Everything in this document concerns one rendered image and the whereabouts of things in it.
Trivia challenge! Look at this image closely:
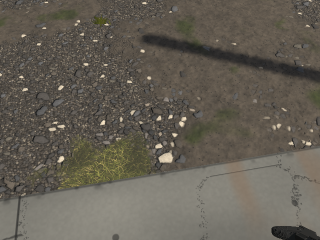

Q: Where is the right robot hand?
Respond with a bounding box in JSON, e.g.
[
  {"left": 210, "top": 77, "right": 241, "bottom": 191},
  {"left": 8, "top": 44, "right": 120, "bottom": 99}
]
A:
[{"left": 271, "top": 225, "right": 320, "bottom": 240}]

